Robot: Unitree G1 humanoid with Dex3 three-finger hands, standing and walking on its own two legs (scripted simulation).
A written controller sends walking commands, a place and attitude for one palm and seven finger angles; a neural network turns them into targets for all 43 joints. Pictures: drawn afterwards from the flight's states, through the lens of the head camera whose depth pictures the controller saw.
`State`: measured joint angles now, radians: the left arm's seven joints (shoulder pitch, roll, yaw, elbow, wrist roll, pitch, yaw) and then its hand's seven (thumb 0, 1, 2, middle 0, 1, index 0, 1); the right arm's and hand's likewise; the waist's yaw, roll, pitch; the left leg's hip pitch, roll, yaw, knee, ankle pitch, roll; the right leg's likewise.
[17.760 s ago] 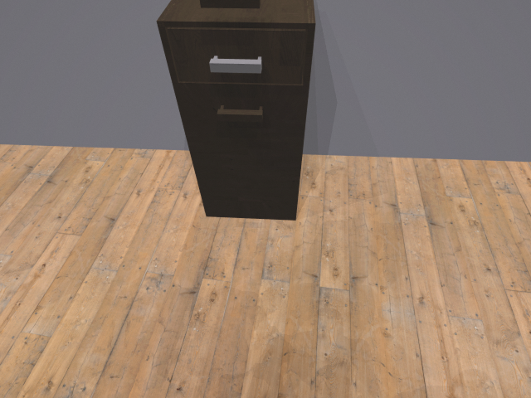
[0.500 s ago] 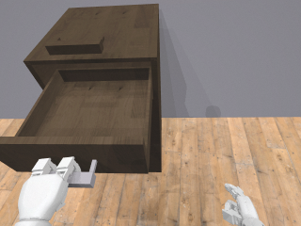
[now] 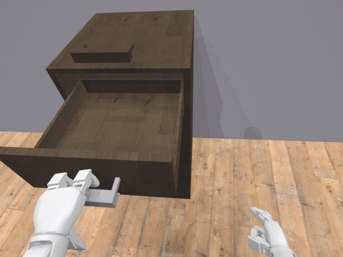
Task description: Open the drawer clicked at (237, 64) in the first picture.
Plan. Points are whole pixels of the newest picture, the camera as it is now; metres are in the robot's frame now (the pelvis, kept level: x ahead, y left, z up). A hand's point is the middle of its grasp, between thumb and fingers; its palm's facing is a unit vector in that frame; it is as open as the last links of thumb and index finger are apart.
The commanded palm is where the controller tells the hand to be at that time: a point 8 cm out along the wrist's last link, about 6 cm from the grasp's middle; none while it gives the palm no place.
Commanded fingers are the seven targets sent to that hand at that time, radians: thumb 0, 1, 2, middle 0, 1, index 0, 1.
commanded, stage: lift the hand off the handle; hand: left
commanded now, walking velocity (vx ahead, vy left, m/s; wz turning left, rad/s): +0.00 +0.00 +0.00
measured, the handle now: (86, 188) +0.24 +0.23 +0.05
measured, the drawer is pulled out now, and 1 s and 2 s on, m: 0.30 0.30 0.30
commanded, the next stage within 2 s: draw the hand back to the body in 1.62 s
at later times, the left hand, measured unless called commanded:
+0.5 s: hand (76, 210) +0.19 +0.23 +0.05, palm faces +0.06 -0.12 -0.99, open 13.6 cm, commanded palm +0.16 +0.23 +0.11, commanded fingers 0.00 -0.50 0.30 -0.30 -1.20 -0.30 -1.20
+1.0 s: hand (57, 194) +0.19 +0.24 +0.13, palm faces +0.11 -0.12 -0.99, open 13.8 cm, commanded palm +0.16 +0.23 +0.19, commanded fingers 0.00 -0.50 0.30 -0.30 -1.20 -0.30 -1.20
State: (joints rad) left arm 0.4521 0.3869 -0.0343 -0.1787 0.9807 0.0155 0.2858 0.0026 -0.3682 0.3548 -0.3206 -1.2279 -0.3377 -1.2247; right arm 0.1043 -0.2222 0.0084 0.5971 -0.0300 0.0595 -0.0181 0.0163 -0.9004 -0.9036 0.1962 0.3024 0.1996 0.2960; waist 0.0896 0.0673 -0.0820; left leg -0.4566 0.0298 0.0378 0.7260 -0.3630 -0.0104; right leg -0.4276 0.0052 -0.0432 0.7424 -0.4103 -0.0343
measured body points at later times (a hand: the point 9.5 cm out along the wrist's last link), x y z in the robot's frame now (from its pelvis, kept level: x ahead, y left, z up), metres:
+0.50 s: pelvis +0.00 +0.01 +0.00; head +0.01 -0.03 +0.45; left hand +0.18 +0.24 +0.10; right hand +0.20 -0.20 -0.10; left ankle +0.00 +0.13 -0.71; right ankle -0.02 -0.10 -0.71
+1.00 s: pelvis +0.00 +0.01 +0.02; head -0.01 -0.04 +0.47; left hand +0.18 +0.24 +0.18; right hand +0.23 -0.19 -0.07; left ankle +0.00 +0.13 -0.71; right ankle -0.02 -0.10 -0.71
